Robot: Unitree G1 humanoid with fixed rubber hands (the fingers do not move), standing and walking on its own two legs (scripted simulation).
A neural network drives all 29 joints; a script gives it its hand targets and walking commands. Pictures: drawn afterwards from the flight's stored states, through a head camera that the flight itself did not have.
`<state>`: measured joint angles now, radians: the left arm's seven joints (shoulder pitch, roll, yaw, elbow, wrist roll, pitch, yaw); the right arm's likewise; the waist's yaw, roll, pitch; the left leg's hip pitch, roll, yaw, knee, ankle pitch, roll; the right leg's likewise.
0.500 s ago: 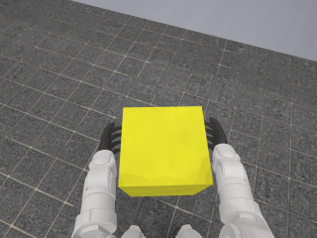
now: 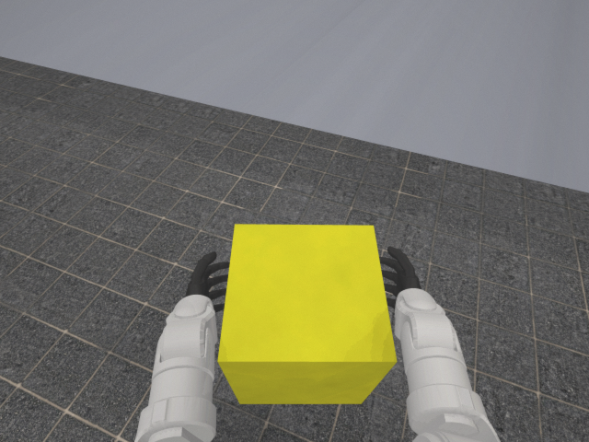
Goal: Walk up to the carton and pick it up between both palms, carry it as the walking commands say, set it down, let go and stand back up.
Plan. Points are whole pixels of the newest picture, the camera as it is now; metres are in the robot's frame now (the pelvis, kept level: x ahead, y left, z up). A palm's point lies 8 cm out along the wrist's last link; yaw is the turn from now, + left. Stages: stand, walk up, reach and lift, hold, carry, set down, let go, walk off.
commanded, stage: reach and lift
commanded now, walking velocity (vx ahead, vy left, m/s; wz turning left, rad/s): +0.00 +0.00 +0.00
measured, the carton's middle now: (302, 320) +0.33 +0.01 -0.06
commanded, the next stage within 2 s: hold in 1.62 s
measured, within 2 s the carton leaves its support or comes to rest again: neither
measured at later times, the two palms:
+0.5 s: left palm (186, 298) +0.30 +0.16 +0.06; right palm (415, 292) +0.32 -0.14 +0.06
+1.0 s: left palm (197, 295) +0.30 +0.15 +0.06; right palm (427, 295) +0.31 -0.15 +0.07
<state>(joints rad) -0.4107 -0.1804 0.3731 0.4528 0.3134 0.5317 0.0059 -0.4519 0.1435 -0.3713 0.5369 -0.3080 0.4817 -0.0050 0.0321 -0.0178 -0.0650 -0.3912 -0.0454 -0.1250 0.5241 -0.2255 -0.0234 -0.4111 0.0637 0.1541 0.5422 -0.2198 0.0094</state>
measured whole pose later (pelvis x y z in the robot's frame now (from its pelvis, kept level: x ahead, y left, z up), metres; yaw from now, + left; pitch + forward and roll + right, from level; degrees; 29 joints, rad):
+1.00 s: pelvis +0.01 +0.01 +0.01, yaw +1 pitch -7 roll +0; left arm -0.33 -0.17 0.25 0.31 0.28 0.76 0.01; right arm -0.35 0.13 -0.28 0.34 -0.29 0.74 0.00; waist 0.00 -0.01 0.01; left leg -0.06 -0.04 -0.13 0.38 -0.20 -0.01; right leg -0.07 0.05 0.14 0.39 -0.19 0.01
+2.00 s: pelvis +0.00 +0.00 +0.01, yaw +1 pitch -7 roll +0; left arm -0.28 -0.16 0.21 0.27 0.27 0.77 0.00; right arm -0.28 0.15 -0.26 0.26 -0.28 0.75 -0.01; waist 0.00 -0.01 0.00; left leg -0.07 -0.04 -0.13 0.38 -0.19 -0.01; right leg -0.08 0.04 0.14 0.38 -0.18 0.01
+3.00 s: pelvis -0.03 -0.04 -0.01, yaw -12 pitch +6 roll +2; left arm -0.64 -0.03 0.14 0.10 0.07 1.19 0.13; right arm -0.70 -0.08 -0.18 0.16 0.00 1.19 -0.13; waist -0.07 -0.03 -0.01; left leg -0.54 0.04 0.11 0.90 -0.49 -0.07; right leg -0.51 0.00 -0.04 0.62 -0.22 -0.07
